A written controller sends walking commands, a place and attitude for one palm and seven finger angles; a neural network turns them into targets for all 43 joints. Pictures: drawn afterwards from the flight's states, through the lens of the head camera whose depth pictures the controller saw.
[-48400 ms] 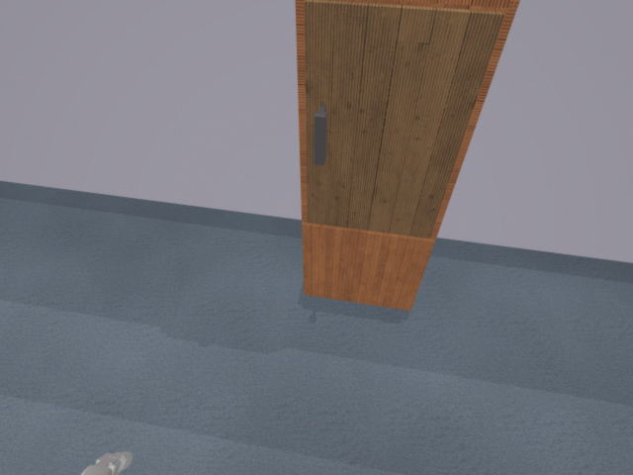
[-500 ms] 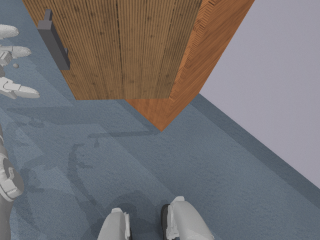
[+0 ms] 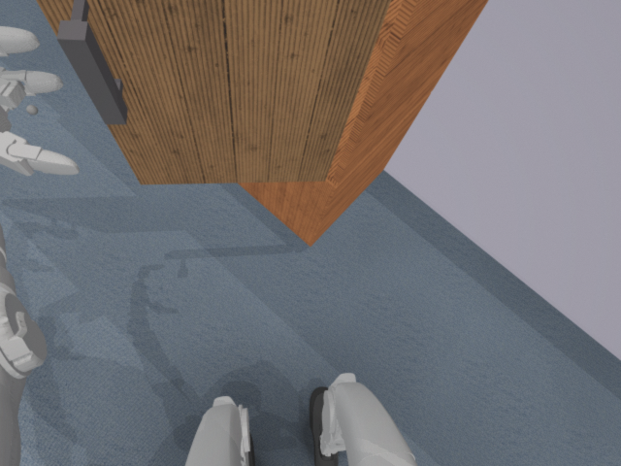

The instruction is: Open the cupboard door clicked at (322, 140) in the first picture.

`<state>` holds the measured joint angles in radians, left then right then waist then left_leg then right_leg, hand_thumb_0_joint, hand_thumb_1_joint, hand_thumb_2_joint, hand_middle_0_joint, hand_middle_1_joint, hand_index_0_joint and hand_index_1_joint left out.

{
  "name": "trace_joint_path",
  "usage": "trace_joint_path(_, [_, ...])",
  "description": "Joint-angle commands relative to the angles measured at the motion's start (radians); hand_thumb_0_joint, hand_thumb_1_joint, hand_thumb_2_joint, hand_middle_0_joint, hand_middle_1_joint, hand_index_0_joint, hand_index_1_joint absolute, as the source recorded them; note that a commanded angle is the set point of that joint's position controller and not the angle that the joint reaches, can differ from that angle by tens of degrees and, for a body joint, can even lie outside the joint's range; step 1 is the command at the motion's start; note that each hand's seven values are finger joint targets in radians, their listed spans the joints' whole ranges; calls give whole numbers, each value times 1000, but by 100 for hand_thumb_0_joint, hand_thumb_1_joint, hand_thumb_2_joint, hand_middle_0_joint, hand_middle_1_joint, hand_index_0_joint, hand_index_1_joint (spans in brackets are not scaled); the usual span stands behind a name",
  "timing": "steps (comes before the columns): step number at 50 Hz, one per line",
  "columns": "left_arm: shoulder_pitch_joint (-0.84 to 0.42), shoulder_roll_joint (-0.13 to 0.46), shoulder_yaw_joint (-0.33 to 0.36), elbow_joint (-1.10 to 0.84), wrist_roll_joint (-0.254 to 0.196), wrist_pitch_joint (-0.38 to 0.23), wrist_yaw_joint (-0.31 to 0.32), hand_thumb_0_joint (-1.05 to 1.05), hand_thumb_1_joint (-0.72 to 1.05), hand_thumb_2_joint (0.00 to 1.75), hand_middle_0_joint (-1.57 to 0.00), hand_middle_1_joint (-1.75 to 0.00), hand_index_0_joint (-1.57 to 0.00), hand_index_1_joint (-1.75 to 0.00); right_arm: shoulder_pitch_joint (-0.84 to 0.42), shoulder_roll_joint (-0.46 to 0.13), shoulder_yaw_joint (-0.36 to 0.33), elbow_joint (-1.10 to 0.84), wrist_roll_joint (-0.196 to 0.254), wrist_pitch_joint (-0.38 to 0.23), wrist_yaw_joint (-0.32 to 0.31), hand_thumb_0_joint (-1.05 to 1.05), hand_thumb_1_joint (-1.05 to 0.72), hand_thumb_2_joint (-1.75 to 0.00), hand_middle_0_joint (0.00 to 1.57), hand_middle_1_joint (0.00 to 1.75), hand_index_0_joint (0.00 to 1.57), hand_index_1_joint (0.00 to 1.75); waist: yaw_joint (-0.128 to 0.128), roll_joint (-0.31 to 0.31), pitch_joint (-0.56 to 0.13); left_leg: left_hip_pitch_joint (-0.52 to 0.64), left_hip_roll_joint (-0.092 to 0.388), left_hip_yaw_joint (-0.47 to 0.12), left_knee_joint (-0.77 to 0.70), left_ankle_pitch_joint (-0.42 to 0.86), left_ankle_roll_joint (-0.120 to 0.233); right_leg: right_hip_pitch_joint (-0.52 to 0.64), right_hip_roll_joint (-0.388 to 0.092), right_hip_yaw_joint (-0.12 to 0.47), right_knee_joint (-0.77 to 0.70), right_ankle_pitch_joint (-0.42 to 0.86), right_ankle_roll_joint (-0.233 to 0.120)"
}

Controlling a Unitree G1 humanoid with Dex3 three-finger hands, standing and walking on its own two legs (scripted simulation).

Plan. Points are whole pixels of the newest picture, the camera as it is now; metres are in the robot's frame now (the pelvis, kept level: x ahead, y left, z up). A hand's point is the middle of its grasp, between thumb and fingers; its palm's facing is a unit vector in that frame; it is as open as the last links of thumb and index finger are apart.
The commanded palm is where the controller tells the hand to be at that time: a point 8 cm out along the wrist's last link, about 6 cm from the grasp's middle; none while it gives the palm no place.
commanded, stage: slide the fingers in behind the handle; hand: left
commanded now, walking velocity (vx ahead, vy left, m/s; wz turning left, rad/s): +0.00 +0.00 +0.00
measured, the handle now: (99, 65) +0.57 +0.21 +0.07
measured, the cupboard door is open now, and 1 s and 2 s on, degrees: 47 47 47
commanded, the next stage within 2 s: close the thumb around the handle in 1.44 s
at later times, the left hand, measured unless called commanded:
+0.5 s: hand (72, 110) +0.51 +0.23 +0.07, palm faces +0.03 -1.00 -0.02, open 14.0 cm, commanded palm +0.48 +0.27 +0.06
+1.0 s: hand (98, 112) +0.50 +0.21 +0.07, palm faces +0.04 -1.00 -0.03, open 14.2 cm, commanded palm +0.48 +0.23 +0.06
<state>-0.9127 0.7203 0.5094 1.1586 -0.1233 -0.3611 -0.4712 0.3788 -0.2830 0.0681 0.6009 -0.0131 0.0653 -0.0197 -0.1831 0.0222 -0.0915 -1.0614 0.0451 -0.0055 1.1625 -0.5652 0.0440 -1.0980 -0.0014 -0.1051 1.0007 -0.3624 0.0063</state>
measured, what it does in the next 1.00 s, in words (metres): stands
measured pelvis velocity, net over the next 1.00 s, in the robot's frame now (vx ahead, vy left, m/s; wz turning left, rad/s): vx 0.01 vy -0.01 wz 0.02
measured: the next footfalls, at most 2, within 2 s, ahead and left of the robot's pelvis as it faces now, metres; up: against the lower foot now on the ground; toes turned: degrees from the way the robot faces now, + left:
none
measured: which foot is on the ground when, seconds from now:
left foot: down 0.00-1.00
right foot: down 0.00-1.00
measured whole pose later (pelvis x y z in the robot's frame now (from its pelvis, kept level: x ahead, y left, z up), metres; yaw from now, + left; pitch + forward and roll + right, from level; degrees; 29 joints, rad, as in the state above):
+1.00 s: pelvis +0.01 -0.01 +0.01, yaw +1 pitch +24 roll -4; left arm -0.88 0.52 0.38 1.13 -0.12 -0.43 -0.27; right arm 0.37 -0.26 0.04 0.64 -0.03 0.04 0.00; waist -0.16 0.03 -0.11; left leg -0.98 0.03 0.00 1.11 -0.55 0.03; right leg -1.04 -0.01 -0.10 0.99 -0.38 0.00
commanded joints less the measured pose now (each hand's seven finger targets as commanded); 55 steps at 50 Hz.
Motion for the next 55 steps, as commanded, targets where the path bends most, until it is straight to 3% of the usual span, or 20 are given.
trace_joint_path(1, [-368, 247, 17, -236, -29, -60, 28, 0, -50, 30, -30, -120, -30, -120, 199, -201, -77, -33, -4, -7, -12, 0, -90, -90, 20, 30, 20, 30, -2, 231, -554, 423, 3, -98, -153, 642, -60, 275, 48, 30, -50, 261, -28])
trace_joint_path(2, [-392, 206, -16, -251, -25, -60, 37, 0, -50, 30, -30, -120, -30, -120, 200, -195, -77, -30, -5, -8, -9, 0, -90, -90, 20, 30, 20, 30, -13, 238, -545, 435, 3, -99, -153, 643, -61, 259, 48, 28, -52, 255, -27])
trace_joint_path(5, [-333, 249, 38, -259, -21, -69, 72, 0, -50, 30, -30, -120, -30, -120, 207, -196, -80, -37, -7, -5, -5, 0, -90, -90, 20, 30, 20, 30, 12, 213, -546, 421, 1, -92, -158, 664, -60, 305, 51, 30, -53, 283, -32])
trace_joint_path(10, [-304, 210, 22, -245, -10, -81, 108, 0, -50, 30, -30, -120, -30, -120, 197, -185, -79, -45, -7, -2, 3, 0, -90, -90, 20, 30, 20, 30, 10, 184, -502, 381, -3, -75, -168, 623, -49, 338, 50, 39, -60, 297, -30])
trace_joint_path(16, [-288, 190, 17, -287, -11, -107, 114, 0, -50, 30, -30, -120, -30, -120, 193, -179, -85, -49, -7, -2, 3, 0, -90, -90, 20, 30, 20, 30, 20, 193, -551, 411, -4, -70, -172, 663, -52, 375, 47, 45, -58, 337, -27])
trace_joint_path(18, [-294, 135, -22, -258, -18, -105, 112, 0, -50, 30, -30, -120, -30, -120, 188, -177, -86, -42, -6, -2, 4, 0, -90, -90, 20, 30, 20, 30, 3, 163, -500, 394, -3, -68, -175, 637, -48, 357, 47, 42, -67, 325, -25])
trace_joint_path(20, [-319, 101, -43, -278, -25, -111, 113, 0, -50, 30, -30, -120, -30, -120, 190, -175, -89, -42, -7, -5, 4, 0, -90, -90, 20, 30, 20, 30, -1, 177, -516, 414, -6, -73, -175, 642, -49, 351, 48, 42, -65, 318, -28])
trace_joint_path(21, [-313, 123, -22, -284, -24, -113, 115, 0, -50, 30, -30, -120, -30, -120, 191, -178, -92, -36, -7, -5, 3, 0, -90, -90, 20, 30, 20, 30, 7, 183, -543, 423, -5, -71, -171, 654, -51, 361, 46, 45, -64, 330, -26])
trace_joint_path(24, [-305, 108, -30, -239, -23, -106, 122, 0, -50, 30, -30, -120, -30, -120, 187, -175, -89, -31, -6, -6, 1, 0, -90, -90, 20, 30, 20, 30, 2, 130, -499, 358, -12, -64, -179, 580, -42, 387, 43, 48, -67, 323, -25])
trace_joint_path(28, [-315, 127, -16, -216, -10, -112, 141, 0, -50, 30, -30, -120, -30, -120, 176, -170, -85, -34, -7, -9, 0, 0, -90, -90, 20, 30, 20, 30, 4, 128, -483, 301, -20, -48, -173, 512, -31, 404, 39, 63, -64, 316, -25])
trace_joint_path(32, [-368, 92, -55, -290, -1, -144, 152, 0, -50, 30, -30, -120, -30, -120, 172, -166, -88, -32, -12, -19, 1, 0, -90, -90, 20, 30, 20, 30, 7, 210, -551, 396, -16, -63, -170, 577, -48, 367, 38, 56, -54, 310, -29])
trace_joint_path(36, [-320, 67, -56, -273, -14, -140, 157, 0, -50, 30, -30, -120, -30, -120, 173, -168, -93, -31, -8, -19, 2, 0, -90, -90, 20, 30, 20, 30, 11, 180, -560, 409, -13, -66, -170, 619, -51, 373, 39, 51, -56, 328, -26])
trace_joint_path(37, [-347, 11, -103, -258, -16, -131, 158, 0, -50, 30, -30, -120, -30, -120, 167, -164, -90, -25, -8, -20, 6, 0, -90, -90, 20, 30, 20, 30, -8, 174, -523, 397, -14, -63, -174, 579, -48, 355, 39, 49, -64, 308, -24])
trace_joint_path(40, [-364, 27, -90, -276, -16, -136, 170, 0, -50, 30, -30, -120, -30, -120, 172, -171, -94, -28, -9, -26, 4, 0, -90, -90, 20, 30, 20, 30, -8, 135, -527, 381, -19, -63, -183, 527, -40, 376, 41, 52, -71, 288, -27])
trace_joint_path(41, [-374, 46, -83, -278, -6, -140, 175, 0, -50, 30, -30, -120, -30, -120, 169, -170, -93, -20, -9, -27, 2, 0, -90, -90, 20, 30, 20, 30, -1, 162, -539, 386, -18, -63, -183, 529, -44, 372, 38, 54, -68, 287, -26])
trace_joint_path(44, [-385, -26, -135, -240, 0, -141, 181, 0, -50, 30, -30, -120, -30, -120, 172, -164, -93, -6, -13, -33, 6, 0, -90, -90, 20, 30, 20, 30, -21, 149, -490, 378, -19, -65, -182, 509, -44, 336, 38, 49, -72, 265, -26])
trace_joint_path(46, [-404, -18, -131, -248, -1, -150, 186, 0, -50, 30, -30, -120, -30, -120, 177, -167, -94, -2, -15, -34, 5, 0, -90, -90, 20, 30, 20, 30, -20, 144, -503, 389, -18, -71, -185, 519, -46, 342, 37, 47, -70, 267, -28])
trace_joint_path(49, [-416, -74, -171, -231, -1, -146, 189, 0, -50, 30, -30, -120, -30, -120, 177, -163, -95, 4, -18, -37, 8, 0, -90, -90, 20, 30, 20, 30, -32, 158, -500, 403, -19, -74, -182, 524, -49, 311, 36, 44, -71, 257, -28])
trace_joint_path(52, [-403, -51, -137, -227, -2, -149, 207, 0, -50, 30, -30, -120, -30, -120, 183, -164, -97, 3, -19, -37, 12, 0, -90, -90, 20, 30, 20, 30, -19, 155, -530, 404, -20, -72, -177, 550, -49, 332, 36, 45, -64, 282, -29])
trace_joint_path(55, [-377, 48, -53, -205, 11, -145, 238, 0, -50, 30, -30, -120, -30, -120, 187, -167, -91, -8, -21, -30, 10, 0, -90, -90, 20, 30, 20, 30, 6, 120, -515, 341, -24, -68, -178, 540, -44, 377, 35, 49, -51, 303, -32])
